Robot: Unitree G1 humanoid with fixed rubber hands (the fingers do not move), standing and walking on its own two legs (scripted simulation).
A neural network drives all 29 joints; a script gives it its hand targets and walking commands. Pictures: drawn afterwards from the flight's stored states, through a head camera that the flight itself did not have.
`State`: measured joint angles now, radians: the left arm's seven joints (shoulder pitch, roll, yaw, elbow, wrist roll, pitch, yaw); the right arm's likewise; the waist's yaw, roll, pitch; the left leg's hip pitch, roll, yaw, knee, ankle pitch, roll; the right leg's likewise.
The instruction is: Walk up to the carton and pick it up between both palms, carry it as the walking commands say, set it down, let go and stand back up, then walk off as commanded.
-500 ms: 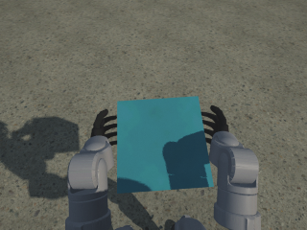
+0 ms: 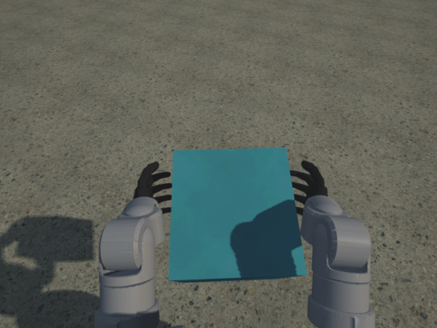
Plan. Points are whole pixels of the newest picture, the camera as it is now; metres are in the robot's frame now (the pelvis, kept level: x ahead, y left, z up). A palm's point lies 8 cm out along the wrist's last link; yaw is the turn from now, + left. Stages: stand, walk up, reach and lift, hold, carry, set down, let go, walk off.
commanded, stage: carry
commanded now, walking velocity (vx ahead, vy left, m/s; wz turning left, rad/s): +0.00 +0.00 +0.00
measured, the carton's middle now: (229, 221) +0.31 -0.01 +0.04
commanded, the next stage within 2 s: none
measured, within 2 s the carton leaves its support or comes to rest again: neither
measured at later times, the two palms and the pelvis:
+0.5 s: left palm (197, 281) +0.17 +0.04 +0.13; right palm (413, 295) +0.15 -0.23 +0.13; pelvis -0.12 -0.06 +0.00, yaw -4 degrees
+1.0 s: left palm out of the picture +0.11 +0.05 +0.12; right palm out of the picture +0.10 -0.23 +0.12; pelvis -0.17 -0.07 +0.00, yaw -2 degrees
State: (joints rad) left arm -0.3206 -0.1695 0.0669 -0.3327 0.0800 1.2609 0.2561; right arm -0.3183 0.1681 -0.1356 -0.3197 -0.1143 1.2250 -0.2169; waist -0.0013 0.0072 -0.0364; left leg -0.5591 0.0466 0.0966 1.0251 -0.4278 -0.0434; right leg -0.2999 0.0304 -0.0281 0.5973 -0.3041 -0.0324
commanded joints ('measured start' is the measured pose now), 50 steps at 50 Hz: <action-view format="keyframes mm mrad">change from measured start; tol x16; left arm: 1 -303 -944 -482 -14 -284 -36 -220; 50 -379 -949 -491 -26 -292 -57 -234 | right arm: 1 -361 974 607 -17 392 -2 201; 50 -359 999 585 61 354 -3 209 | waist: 1 38 -227 -383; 4 14 -207 -465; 7 5 263 -412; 17 20 193 -302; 21 16 -256 -200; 33 10 -134 -463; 50 7 -71 -295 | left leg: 1 -14 -18 2 -233 -91 -24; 4 348 46 -41 -646 171 10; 6 646 445 -458 -667 602 134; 10 268 328 -310 -784 13 194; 17 200 198 -144 -710 -97 95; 21 91 -22 -56 -172 0 0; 24 103 -40 -65 -56 53 24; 31 290 -38 -29 -590 109 56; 34 471 78 -145 -574 250 90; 50 250 25 -133 -594 1 110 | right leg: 1 315 -254 283 -75 779 -149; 4 141 -230 231 -41 575 -71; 7 -331 -38 3 312 -278 68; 10 -199 -54 22 387 -135 48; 17 57 -6 -76 -90 -81 28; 20 28 -340 480 -426 -364 -68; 22 -168 -339 425 -459 -397 -115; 31 186 -254 252 -186 441 -73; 39 7 -161 164 -272 -17 -3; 50 -54 -152 169 -324 -210 7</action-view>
